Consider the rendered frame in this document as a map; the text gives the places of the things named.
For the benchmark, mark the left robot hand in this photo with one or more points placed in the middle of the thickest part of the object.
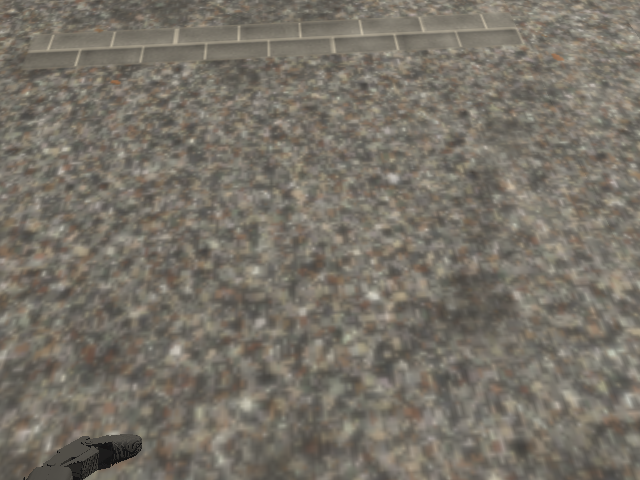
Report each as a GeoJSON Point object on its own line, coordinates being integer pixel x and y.
{"type": "Point", "coordinates": [84, 456]}

